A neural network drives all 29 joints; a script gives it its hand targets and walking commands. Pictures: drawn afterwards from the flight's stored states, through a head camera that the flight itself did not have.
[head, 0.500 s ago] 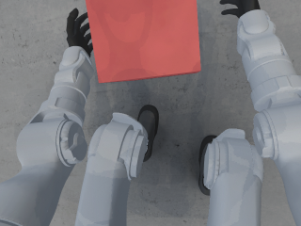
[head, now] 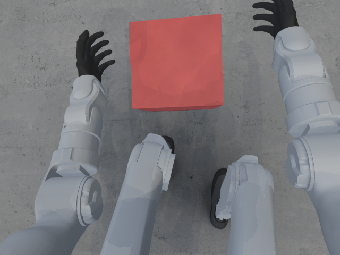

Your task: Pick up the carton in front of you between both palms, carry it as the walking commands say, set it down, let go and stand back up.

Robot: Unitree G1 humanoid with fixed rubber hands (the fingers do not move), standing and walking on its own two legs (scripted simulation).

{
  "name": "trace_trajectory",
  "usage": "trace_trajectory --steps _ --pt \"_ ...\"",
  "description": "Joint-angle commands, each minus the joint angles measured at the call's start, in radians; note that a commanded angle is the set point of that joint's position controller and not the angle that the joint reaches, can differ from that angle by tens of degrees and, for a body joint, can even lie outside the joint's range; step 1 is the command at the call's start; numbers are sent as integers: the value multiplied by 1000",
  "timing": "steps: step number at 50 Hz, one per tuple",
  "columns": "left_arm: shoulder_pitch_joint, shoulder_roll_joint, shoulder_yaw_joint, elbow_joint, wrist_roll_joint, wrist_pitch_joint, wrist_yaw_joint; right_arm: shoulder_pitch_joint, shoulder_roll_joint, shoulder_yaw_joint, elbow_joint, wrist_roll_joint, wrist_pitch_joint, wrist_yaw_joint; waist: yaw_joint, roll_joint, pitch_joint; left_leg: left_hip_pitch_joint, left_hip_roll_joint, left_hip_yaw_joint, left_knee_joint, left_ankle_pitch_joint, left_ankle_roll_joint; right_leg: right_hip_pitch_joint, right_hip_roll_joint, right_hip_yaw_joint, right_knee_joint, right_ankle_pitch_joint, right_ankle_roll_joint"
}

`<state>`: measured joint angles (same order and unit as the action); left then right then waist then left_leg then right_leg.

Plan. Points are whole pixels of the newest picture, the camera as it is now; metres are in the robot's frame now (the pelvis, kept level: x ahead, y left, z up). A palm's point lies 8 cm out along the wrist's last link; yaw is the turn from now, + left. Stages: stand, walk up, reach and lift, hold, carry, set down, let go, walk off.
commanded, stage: set down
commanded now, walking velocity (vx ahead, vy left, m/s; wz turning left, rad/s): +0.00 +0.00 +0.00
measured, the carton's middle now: (178, 74) +0.49 +0.10 -0.31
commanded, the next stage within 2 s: let go in 0.66 s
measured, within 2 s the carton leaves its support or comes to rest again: neither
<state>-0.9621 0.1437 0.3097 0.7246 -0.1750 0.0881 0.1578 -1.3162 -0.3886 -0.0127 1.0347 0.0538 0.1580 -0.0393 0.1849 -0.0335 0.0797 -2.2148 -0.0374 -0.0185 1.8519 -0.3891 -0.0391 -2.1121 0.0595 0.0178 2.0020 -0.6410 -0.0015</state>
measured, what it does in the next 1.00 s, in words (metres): rises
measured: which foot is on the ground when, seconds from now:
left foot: down 0.00-1.00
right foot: down 0.00-1.00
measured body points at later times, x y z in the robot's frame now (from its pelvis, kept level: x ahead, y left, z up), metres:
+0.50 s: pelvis +0.03 +0.00 +0.12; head +0.32 +0.00 +0.46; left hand +0.44 +0.27 +0.02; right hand +0.58 -0.11 +0.02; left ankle +0.15 +0.12 -0.40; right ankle +0.08 -0.11 -0.40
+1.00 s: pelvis +0.07 +0.01 +0.26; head +0.29 +0.01 +0.65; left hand +0.39 +0.25 +0.15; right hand +0.48 -0.15 +0.14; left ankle +0.15 +0.12 -0.40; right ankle +0.08 -0.11 -0.40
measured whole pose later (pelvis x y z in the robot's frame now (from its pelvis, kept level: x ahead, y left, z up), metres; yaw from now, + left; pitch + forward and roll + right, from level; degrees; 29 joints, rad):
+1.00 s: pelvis +0.07 +0.01 +0.26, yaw -3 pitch +34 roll -1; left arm -0.34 0.11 0.22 0.52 0.02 0.07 -0.06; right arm -0.55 -0.15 -0.20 0.67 -0.13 0.11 -0.08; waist 0.15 -0.01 -0.11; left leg -1.26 0.00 -0.01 0.91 -0.25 0.01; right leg -1.17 0.06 0.06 0.97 -0.40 0.02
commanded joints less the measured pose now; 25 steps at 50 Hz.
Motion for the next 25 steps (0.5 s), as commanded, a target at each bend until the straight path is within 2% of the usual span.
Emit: trace_trajectory --steps 1,8,14,18,25 --pt "-137 77 12 -112 21 -6 -9 -217 -87 -36 -68 -16 -18 16 34 -53 -1005 737 -10 112 -155 197 -50 317 22 -40 -286 85 -26" --pt "-42 83 45 -173 42 11 -20 -173 -70 -32 -157 -32 -9 35 59 -121 -1138 801 -20 125 -250 284 -46 481 31 -41 -386 183 -4" --pt "11 83 51 -234 40 32 -34 -142 -60 -39 -258 -49 15 40 54 -178 -1211 856 -29 126 -344 337 -36 644 37 -42 -481 266 11" --pt "37 69 50 -240 46 41 -44 -104 -54 -57 -264 -63 23 48 47 -178 -1190 899 -31 121 -414 348 -33 699 37 -38 -553 289 12" --pt "77 39 57 -228 80 36 -56 -30 -40 -91 -218 -87 14 69 46 -138 -1135 1011 -27 111 -548 390 -34 767 35 -22 -690 331 9"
